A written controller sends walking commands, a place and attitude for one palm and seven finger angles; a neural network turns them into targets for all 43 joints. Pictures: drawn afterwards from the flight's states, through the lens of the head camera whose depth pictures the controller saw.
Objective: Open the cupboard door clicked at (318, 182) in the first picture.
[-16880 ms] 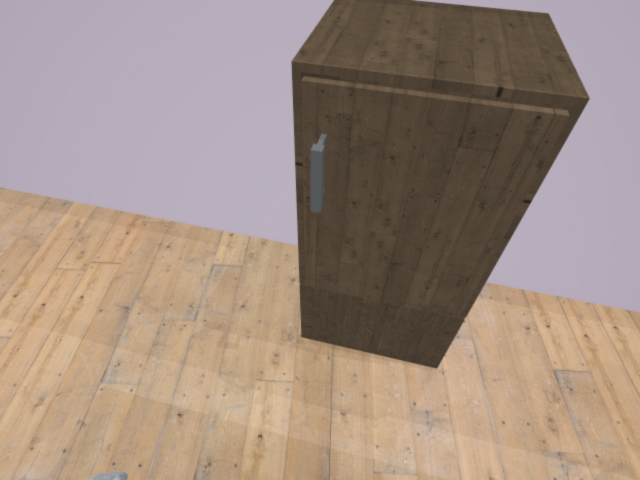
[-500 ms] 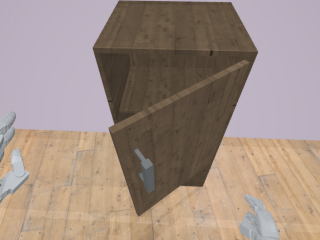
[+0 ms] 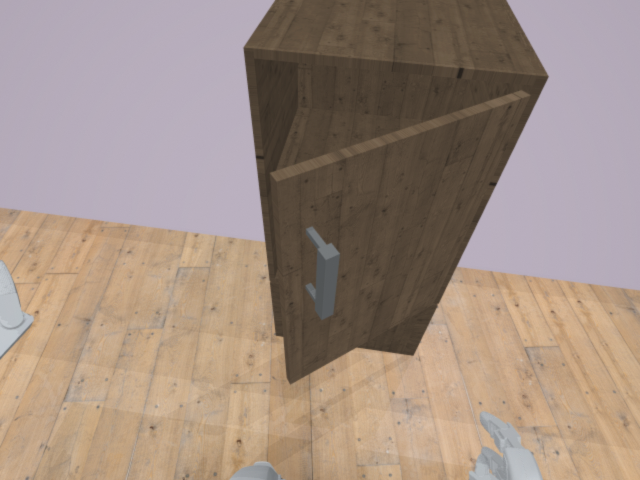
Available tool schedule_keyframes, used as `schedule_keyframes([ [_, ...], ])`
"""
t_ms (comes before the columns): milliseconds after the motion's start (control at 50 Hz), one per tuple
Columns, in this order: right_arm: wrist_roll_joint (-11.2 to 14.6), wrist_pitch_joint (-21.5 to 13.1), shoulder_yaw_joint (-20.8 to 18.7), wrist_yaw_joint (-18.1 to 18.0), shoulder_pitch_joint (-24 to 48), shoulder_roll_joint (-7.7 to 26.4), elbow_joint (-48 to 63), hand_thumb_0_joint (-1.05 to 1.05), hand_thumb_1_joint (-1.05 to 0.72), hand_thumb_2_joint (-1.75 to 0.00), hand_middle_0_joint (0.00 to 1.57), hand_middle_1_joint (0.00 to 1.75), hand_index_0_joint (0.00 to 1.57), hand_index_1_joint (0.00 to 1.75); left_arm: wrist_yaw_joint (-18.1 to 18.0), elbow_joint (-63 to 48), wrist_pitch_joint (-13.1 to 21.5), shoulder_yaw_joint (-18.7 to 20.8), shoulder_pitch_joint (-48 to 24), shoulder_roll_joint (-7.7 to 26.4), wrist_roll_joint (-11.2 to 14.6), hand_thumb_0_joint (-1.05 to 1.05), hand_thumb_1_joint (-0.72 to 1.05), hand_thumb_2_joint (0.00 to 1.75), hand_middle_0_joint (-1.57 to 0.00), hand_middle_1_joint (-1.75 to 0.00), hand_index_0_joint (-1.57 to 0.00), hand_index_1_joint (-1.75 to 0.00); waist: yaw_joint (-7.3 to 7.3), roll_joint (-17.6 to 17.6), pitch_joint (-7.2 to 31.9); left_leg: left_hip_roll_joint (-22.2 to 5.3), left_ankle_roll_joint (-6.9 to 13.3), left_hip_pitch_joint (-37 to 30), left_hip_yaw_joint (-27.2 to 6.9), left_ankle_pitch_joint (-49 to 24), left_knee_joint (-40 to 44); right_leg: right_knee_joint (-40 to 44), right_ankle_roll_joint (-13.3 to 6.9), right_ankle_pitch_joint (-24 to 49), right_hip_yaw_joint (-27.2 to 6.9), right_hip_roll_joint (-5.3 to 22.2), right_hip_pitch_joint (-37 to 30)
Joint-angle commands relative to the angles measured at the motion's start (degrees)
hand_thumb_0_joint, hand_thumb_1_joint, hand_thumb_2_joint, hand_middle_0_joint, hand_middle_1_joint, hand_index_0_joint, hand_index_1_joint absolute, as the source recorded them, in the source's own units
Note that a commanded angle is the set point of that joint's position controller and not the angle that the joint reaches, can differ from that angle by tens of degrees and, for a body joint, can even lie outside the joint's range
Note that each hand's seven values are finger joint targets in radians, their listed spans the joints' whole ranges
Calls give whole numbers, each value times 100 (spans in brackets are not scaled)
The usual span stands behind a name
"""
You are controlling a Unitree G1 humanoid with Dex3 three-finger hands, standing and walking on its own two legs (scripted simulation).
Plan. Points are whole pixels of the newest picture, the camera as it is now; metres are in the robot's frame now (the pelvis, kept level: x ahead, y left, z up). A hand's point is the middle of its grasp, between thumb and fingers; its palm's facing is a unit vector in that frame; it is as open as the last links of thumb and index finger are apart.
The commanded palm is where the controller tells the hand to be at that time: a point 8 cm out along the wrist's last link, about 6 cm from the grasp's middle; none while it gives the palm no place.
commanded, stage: step back with the hand held close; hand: left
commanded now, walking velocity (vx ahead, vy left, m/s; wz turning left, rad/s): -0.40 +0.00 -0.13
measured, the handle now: (318, 274) +0.39 +0.02 +0.03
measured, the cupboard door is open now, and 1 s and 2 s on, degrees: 39 39 39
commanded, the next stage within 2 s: stop stepping back and stand still in 0.30 s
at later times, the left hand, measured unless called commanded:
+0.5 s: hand out of the picture +0.10 +0.25 +0.20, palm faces +0.35 -0.85 -0.39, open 7.5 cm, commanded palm +0.03 +0.30 +0.20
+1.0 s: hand out of the picture +0.05 +0.22 +0.18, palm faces +0.28 -0.85 -0.45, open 7.5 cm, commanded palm -0.02 +0.27 +0.20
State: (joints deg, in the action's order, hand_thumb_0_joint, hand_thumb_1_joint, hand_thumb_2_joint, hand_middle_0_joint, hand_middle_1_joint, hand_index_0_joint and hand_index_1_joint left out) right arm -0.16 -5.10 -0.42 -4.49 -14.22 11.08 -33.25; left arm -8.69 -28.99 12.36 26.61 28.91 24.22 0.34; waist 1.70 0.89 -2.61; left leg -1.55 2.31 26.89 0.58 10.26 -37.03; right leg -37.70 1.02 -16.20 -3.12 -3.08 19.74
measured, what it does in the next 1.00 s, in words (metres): walks backwards: left foot, then right foot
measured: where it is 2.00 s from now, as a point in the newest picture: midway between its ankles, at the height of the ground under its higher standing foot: outside the picture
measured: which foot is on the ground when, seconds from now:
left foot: down 0.00-0.04, up 0.06-0.20, down 0.22-0.58, up 0.60-0.80, down 0.82-1.00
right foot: down 0.00-0.22, up 0.24-0.56, down 0.58-1.00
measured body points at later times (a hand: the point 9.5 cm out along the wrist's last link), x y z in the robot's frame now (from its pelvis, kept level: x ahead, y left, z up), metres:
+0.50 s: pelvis -0.14 +0.01 +0.02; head -0.11 +0.04 +0.47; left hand +0.08 +0.29 +0.22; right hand +0.03 -0.21 -0.05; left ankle -0.01 +0.12 -0.72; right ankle -0.24 -0.10 -0.67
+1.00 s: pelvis -0.21 +0.00 +0.01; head -0.21 +0.01 +0.46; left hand +0.02 +0.26 +0.21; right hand -0.11 -0.28 -0.07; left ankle -0.15 +0.09 -0.72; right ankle -0.27 -0.08 -0.72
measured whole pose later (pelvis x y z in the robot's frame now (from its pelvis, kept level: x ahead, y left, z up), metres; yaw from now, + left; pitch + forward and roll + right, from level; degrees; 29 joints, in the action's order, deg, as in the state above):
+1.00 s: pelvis -0.21 +0.00 +0.01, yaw -10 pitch -1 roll +1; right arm -1.0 -8.3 -0.7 -4.1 -14.6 11.9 -36.8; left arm -9.4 -26.2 11.7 24.6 30.4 24.1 1.8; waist 3.2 -2.8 1.2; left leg 0.4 2.0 17.8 5.6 13.4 -31.8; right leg -34.2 -1.1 -23.2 1.2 -0.6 10.5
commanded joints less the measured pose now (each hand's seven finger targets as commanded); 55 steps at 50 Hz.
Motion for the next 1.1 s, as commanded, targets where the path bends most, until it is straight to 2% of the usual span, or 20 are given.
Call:
schedule_keyframes([
  [0,5,-334,-413,40,642,764,877,0,-90,-90,20,30,20,30,-107,-1203,411,786,206,1063,87,0,90,90,-20,-30,-20,-30,-111,-500,522,-82,-128,322,2,1981,-62,1552,-551,-244,-1808,935,44],
  [40,-37,-206,-391,159,770,633,669,0,-90,-90,20,30,20,30,-198,-1242,259,456,-97,988,119,0,90,90,-20,-30,-20,-30,-183,-1372,633,224,-386,-333,-89,1560,-2175,2446,-1150,-137,-2693,2029,967],
  [160,1,-25,-244,1,855,680,587,0,-90,-90,20,30,20,30,-211,-1203,256,457,-534,1045,122,0,90,90,-20,-30,-20,-30,-45,-558,512,264,-287,-1411,271,739,1046,1370,-329,1164,-911,885,691],
  [200,28,-95,-428,-36,941,1030,747,0,-90,-90,20,30,20,30,-212,-1702,462,694,-691,1235,38,0,90,90,-20,-30,-20,-30,-139,1522,743,-1361,299,-497,-1156,23,2081,-510,115,273,-177,-1,-121],
  [240,-74,-350,-477,47,792,748,719,0,-90,-90,20,30,20,30,-172,-1638,466,787,-331,1049,185,0,90,90,-20,-30,-20,-30,-85,1726,1272,-2129,827,-107,-1849,-108,2410,-3097,110,-1236,-104,-241,-82],
  [280,-111,-448,-536,146,741,757,495,0,-90,-90,20,30,20,30,-179,-1849,417,641,-180,894,241,0,90,90,-20,-30,-20,-30,-107,782,1101,-1991,850,-885,-1260,-1426,1787,-3313,78,-1233,-230,-80,698],
  [340,-65,-495,-466,263,844,724,403,0,-90,-90,20,30,20,30,-165,-1824,283,303,-150,643,270,0,90,90,-20,-30,-20,-30,-94,899,1145,-1760,672,-1521,-773,-2064,1747,-2662,149,-1236,103,-17,821],
  [480,-56,-464,-224,211,857,679,656,0,-90,-90,20,30,20,30,-178,-1570,81,660,461,1020,402,0,90,90,-20,-30,-20,-30,-156,1567,1104,-903,-66,-770,-395,2299,2776,1015,-194,-1320,1103,-270,-1384],
  [520,-45,-321,-169,227,775,554,755,0,-90,-90,20,30,20,30,-93,-1675,97,829,857,1245,402,0,90,90,-20,-30,-20,-30,-148,831,1129,-196,-301,-1037,335,1482,1590,2465,-390,-546,633,260,-1396],
  [540,-74,-220,-155,237,781,565,722,0,-90,-90,20,30,20,30,-89,-1697,156,1046,789,1509,386,0,90,90,-20,-30,-20,-30,-115,-122,1044,-12,-394,-1122,435,960,244,2849,-689,-375,-453,1085,-681],
  [560,-90,-191,-96,245,782,571,637,0,-90,-90,20,30,20,30,-148,-1734,214,1272,625,1777,414,0,90,90,-20,-30,-20,-30,-199,-729,1103,13,-378,-817,238,694,-799,2890,-1005,213,-1240,1892,-394],
  [580,38,-249,-110,217,631,577,638,0,-90,-90,20,30,20,30,-139,-1304,127,820,578,1306,405,0,90,90,-20,-30,-20,-30,-189,-1286,974,170,-393,218,37,746,-1428,2488,-948,1173,-1397,1867,-954],
  [640,81,-346,-86,131,649,634,460,0,-90,-90,20,30,20,30,-213,-690,135,651,196,1073,300,0,90,90,-20,-30,-20,-30,-70,-808,728,-59,-289,476,33,687,-954,1608,-860,3230,-736,1652,-1566],
  [740,34,-464,-199,-43,716,803,351,0,-90,-90,20,30,20,30,-211,-233,163,131,-761,909,161,0,90,90,-20,-30,-20,-30,-99,-755,89,139,22,-1213,409,482,642,1766,-557,732,-660,1375,-414],
  [820,26,-435,-239,-32,613,898,449,0,-90,-90,20,30,20,30,-199,-642,334,404,-441,1098,141,0,90,90,-20,-30,-20,-30,-75,513,295,-412,386,-1860,-554,-381,1177,735,-141,1057,-261,648,-130],
  [860,-42,-480,-176,-5,591,826,474,0,-90,-90,20,30,20,30,-199,-1219,429,477,-413,1162,147,0,90,90,-20,-30,-20,-30,-77,1158,485,-1098,671,-1758,-1689,-382,1765,-47,-39,-426,352,282,-6],
  [900,-88,-594,-221,-7,614,799,455,0,-90,-90,20,30,20,30,-230,-1336,432,684,-271,1332,123,0,90,90,-20,-30,-20,-30,-140,875,414,-1298,700,-1151,-1746,588,2173,-66,-99,-1128,362,272,-440],
  [960,-54,-594,-180,9,612,777,536,0,-90,-90,20,30,20,30,-224,-1147,378,673,214,1057,130,0,90,90,-20,-30,-20,-30,-130,1131,385,-786,254,-316,-735,1335,2020,1097,-204,-338,461,308,-1382],
  [1040,9,-418,-244,114,469,704,520,0,-90,-90,20,30,20,30,-165,-602,298,563,521,888,267,0,90,90,-20,-30,-20,-30,-49,-822,362,31,-249,-361,-38,615,-213,2451,-841,138,-1791,1600,-774],
  [1080,17,-416,-183,124,440,703,443,0,-90,-90,20,30,20,30,-172,-454,325,389,11,846,198,0,90,90,-20,-30,-20,-30,-30,-768,359,-6,-257,-244,-159,886,-403,2075,-934,1682,-1412,1674,-1071],
])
